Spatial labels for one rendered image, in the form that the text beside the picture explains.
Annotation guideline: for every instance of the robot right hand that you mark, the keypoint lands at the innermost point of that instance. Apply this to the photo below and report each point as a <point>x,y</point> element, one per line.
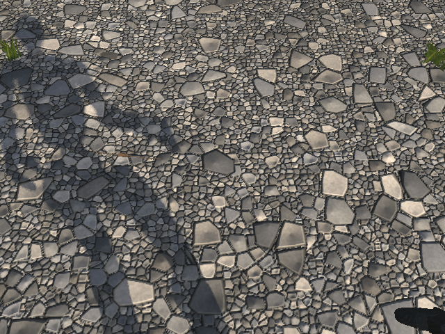
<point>432,320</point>

